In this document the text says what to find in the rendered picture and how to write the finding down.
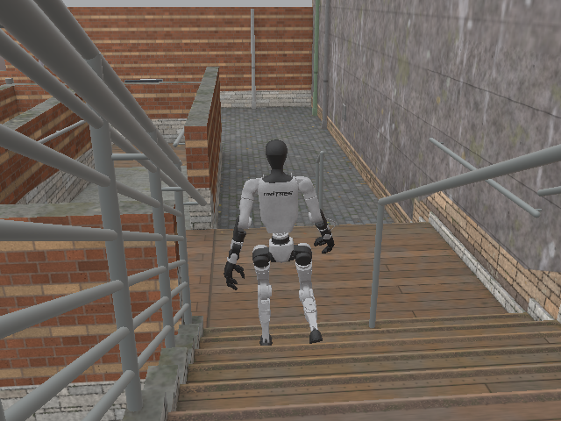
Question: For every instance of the robot right forearm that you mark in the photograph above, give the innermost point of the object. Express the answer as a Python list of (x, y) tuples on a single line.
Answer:
[(323, 227)]

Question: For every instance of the robot head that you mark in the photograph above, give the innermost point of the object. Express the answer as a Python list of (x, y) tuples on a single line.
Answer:
[(276, 153)]

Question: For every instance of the right robot hand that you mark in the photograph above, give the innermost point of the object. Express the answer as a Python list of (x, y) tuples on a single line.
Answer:
[(321, 241)]

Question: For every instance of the robot left foot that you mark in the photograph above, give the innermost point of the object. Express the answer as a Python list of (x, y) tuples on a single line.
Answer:
[(266, 344)]

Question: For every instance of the left robot hand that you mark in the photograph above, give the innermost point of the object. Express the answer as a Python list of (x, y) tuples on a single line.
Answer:
[(228, 274)]

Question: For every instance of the left robot upper arm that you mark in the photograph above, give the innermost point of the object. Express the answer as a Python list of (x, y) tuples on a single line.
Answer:
[(250, 188)]

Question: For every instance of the robot left forearm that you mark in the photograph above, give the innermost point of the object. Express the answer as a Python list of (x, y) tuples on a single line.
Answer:
[(236, 243)]

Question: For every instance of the right robot upper arm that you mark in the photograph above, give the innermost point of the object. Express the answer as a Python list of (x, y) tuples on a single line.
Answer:
[(305, 185)]

